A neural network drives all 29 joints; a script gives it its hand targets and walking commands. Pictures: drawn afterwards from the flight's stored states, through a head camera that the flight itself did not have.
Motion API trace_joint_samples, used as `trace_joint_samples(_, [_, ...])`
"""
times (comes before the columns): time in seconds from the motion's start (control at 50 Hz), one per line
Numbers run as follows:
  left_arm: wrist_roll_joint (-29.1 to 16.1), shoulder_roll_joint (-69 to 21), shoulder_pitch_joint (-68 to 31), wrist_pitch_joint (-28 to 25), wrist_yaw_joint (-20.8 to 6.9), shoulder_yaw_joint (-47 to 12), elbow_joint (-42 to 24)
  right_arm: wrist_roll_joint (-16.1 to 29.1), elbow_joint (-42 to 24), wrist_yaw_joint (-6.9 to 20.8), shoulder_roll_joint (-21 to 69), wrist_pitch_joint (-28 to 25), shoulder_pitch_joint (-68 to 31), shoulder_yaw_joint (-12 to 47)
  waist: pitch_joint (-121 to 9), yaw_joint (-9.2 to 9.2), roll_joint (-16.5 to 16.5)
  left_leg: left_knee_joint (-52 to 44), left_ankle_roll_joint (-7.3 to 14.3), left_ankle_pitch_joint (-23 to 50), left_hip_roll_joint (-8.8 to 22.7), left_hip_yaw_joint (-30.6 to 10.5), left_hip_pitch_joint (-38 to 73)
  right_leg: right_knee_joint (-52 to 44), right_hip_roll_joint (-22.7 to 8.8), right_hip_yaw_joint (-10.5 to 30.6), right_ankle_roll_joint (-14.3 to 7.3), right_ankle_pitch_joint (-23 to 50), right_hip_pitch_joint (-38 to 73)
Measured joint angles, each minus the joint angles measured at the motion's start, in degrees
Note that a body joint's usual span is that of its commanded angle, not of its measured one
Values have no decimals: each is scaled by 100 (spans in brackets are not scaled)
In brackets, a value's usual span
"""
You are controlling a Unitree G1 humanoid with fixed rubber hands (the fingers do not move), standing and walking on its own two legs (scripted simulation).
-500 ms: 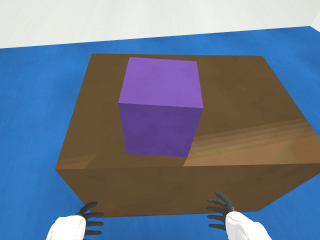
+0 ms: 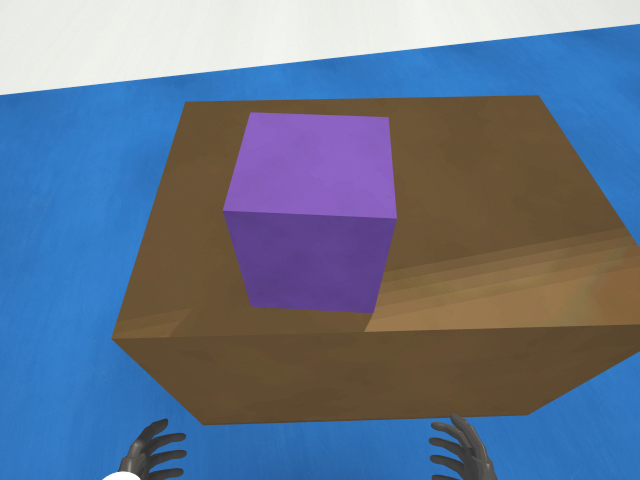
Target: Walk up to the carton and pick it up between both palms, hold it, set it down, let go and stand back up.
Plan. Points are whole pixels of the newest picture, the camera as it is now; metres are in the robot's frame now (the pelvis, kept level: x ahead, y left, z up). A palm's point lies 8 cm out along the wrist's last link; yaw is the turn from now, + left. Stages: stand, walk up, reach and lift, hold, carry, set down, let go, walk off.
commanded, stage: reach and lift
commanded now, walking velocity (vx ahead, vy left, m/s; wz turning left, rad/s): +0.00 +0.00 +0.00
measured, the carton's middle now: (315, 218) +0.50 +0.03 -0.01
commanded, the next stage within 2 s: none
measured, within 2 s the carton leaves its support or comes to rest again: neither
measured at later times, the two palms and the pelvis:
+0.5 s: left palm (131, 459) +0.16 +0.25 -0.07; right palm (474, 463) +0.16 -0.17 -0.07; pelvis +0.01 +0.01 +0.01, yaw +1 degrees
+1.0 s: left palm (137, 411) +0.21 +0.25 -0.05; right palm (471, 415) +0.21 -0.17 -0.05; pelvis +0.03 +0.04 +0.00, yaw +1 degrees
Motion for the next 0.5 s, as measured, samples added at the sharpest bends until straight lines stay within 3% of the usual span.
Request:
trace_joint_samples(0.1, [-14,63,102,-689,63,-15,325,-149,148,114,140,-311,192,-179,-21,70,-24,7,23,14,-15,-84,5,-25,-22,-82,4,1,57])
trace_joint_samples(0.26, [-217,138,66,-1696,108,-186,706,-307,507,138,342,-1008,206,-188,-198,-9,46,-100,44,20,-64,-133,227,-107,-68,-126,21,-27,293])
trace_joint_samples(0.38, [-221,48,-66,-2097,160,-352,977,-425,913,218,256,-1475,-21,-235,-174,-79,67,-248,68,50,-112,-118,477,-211,-108,-110,54,-21,525])
trace_joint_samples(0.5, [-191,-83,-24,-2564,309,-397,1074,-361,1161,360,98,-2001,-69,-371,-197,-11,22,-386,97,71,-136,-64,591,-312,-120,-56,92,0,607])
